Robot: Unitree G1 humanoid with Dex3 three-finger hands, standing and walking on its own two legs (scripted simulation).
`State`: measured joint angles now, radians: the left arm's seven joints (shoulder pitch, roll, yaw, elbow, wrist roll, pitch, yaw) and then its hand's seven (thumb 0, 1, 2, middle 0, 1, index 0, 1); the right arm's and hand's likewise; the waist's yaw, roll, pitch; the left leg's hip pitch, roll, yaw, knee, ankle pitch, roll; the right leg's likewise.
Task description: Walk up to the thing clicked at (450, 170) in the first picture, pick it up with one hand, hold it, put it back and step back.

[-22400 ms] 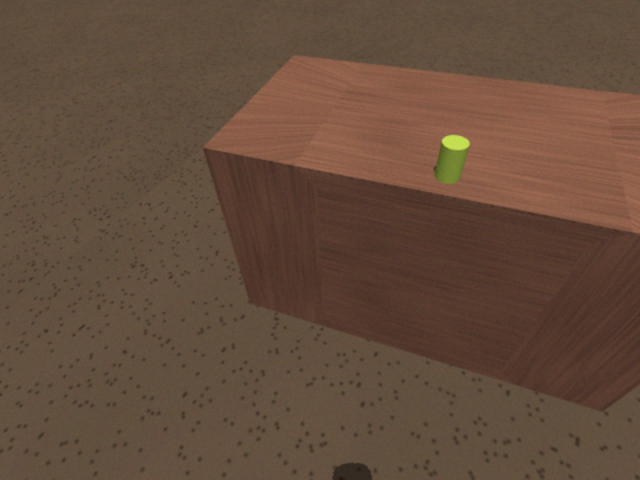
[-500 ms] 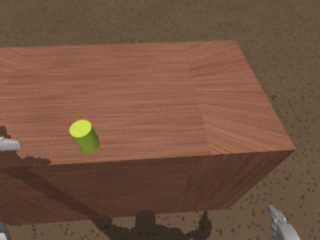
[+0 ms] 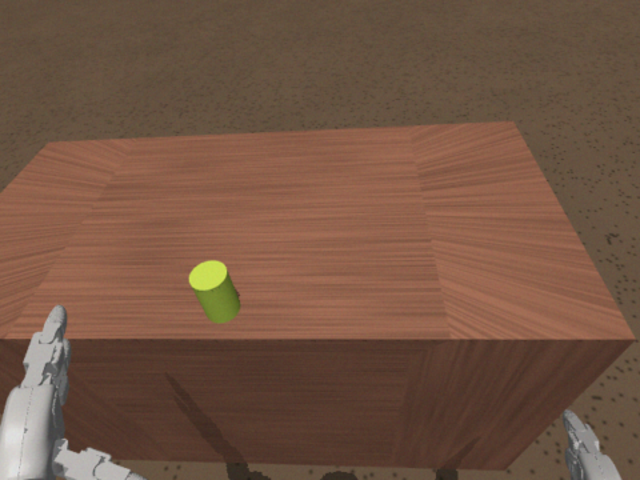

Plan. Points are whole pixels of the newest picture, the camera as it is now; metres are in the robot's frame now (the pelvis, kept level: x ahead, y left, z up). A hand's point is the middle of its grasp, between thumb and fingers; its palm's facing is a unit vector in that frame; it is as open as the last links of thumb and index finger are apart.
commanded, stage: sink last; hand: left
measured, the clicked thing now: (216, 292) +0.41 +0.21 -0.01
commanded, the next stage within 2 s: home in 0.36 s
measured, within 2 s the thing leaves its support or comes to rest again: neither
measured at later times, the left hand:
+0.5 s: hand (87, 467) +0.15 +0.25 +0.08, palm faces +0.33 -0.83 -0.44, open 17.5 cm
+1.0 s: hand out of the picture +0.15 +0.17 -0.09, palm faces +0.06 -0.98 -0.19, open 17.5 cm
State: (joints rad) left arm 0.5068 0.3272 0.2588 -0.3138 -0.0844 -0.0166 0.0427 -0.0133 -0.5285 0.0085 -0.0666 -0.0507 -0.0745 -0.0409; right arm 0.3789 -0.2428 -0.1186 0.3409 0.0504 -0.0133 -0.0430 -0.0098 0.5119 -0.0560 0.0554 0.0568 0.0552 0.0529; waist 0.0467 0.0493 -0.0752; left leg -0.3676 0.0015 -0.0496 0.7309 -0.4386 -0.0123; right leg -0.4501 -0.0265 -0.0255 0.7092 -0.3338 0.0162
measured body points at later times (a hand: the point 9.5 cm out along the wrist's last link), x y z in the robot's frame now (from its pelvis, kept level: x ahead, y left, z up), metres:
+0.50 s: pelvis -0.03 -0.02 -0.01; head -0.01 -0.04 +0.44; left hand +0.13 +0.30 +0.11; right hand +0.12 -0.29 -0.07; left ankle -0.04 +0.13 -0.72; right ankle +0.02 -0.13 -0.72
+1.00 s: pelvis -0.02 +0.00 -0.02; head +0.02 +0.01 +0.43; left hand +0.14 +0.22 -0.07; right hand +0.15 -0.23 -0.06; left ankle -0.04 +0.13 -0.72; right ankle +0.02 -0.13 -0.72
